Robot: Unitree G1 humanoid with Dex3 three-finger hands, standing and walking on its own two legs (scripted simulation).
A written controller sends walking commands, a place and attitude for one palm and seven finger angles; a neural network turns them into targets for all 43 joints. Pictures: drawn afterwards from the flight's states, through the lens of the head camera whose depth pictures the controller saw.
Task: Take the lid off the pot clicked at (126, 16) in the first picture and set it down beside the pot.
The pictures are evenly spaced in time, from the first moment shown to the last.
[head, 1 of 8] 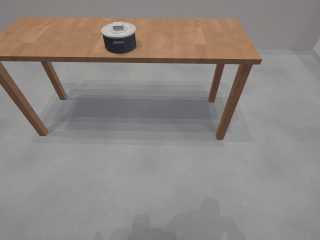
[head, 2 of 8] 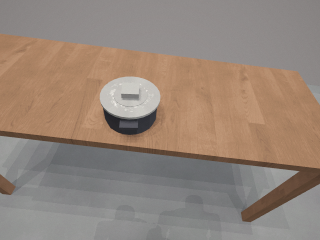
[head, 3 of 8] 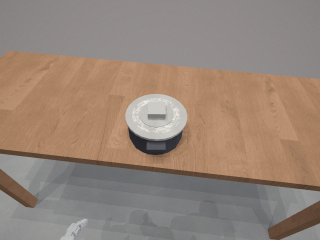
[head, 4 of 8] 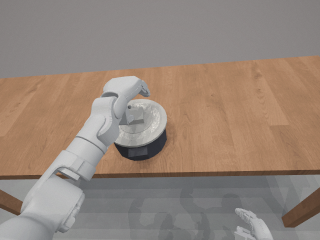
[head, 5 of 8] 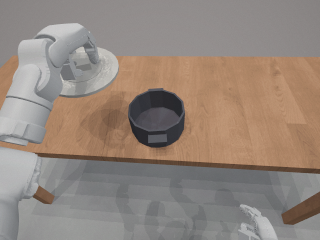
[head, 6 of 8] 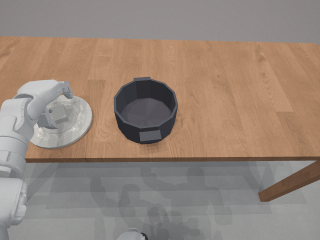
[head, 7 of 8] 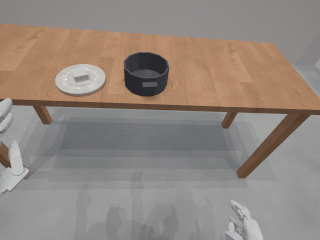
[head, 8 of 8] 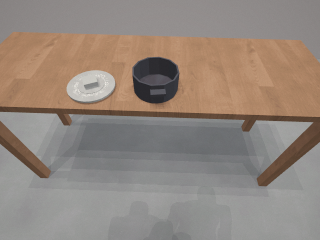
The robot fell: no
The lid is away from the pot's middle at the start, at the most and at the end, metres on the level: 0.00 0.25 0.25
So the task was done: yes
